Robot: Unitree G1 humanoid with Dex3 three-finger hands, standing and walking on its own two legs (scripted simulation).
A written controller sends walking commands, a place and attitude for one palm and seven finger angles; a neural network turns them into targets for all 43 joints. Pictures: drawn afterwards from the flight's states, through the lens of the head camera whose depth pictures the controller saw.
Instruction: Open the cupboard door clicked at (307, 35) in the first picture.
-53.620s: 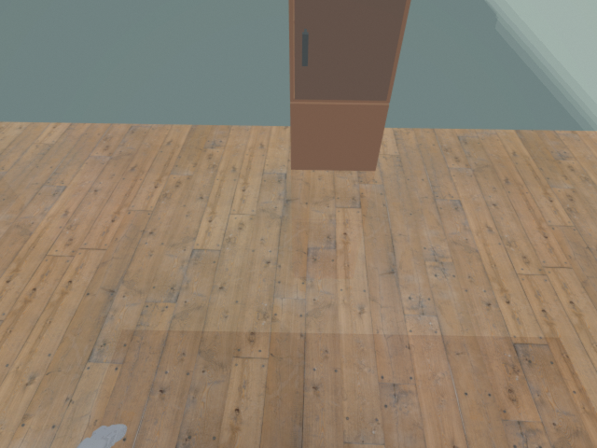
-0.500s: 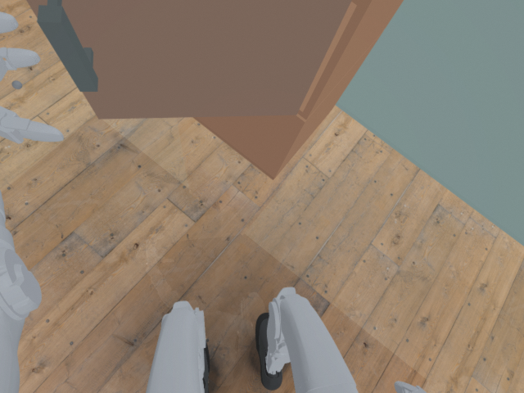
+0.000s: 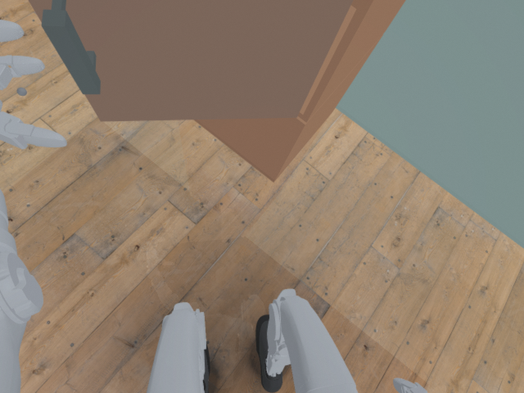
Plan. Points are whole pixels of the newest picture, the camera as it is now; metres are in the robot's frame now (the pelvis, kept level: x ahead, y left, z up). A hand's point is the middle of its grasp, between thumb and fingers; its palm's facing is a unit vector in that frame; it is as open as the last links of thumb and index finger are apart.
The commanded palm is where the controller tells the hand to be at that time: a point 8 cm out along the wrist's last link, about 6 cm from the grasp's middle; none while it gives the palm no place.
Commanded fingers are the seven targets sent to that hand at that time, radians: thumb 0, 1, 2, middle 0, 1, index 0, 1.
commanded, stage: move the hooked fingers beside the handle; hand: left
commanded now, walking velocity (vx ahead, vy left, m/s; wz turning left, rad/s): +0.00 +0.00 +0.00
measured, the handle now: (76, 43) +0.58 +0.23 +0.05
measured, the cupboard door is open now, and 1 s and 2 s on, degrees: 45 45 45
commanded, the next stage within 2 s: slide the fingers in behind the handle in 0.12 s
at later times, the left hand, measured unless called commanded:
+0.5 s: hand (38, 93) +0.51 +0.27 +0.03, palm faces +0.05 -1.00 -0.01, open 14.0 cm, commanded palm +0.50 +0.29 +0.03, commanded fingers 0.00 -0.50 0.30 -0.30 -1.20 -0.30 -1.20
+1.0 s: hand (68, 92) +0.51 +0.23 +0.03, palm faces +0.05 -1.00 -0.01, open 14.0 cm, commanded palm +0.49 +0.26 +0.03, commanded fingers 0.00 -0.50 0.30 -0.30 -1.20 -0.30 -1.20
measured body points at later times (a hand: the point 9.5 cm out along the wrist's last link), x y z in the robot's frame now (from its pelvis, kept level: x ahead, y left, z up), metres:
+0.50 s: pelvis +0.00 +0.00 +0.00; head +0.19 +0.05 +0.40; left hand +0.50 +0.32 +0.04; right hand +0.04 -0.27 -0.10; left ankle +0.01 +0.09 -0.58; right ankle +0.06 -0.12 -0.58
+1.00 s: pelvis +0.00 +0.00 +0.00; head +0.19 +0.04 +0.41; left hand +0.50 +0.29 +0.04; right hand +0.04 -0.27 -0.11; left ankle +0.01 +0.09 -0.58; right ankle +0.06 -0.12 -0.58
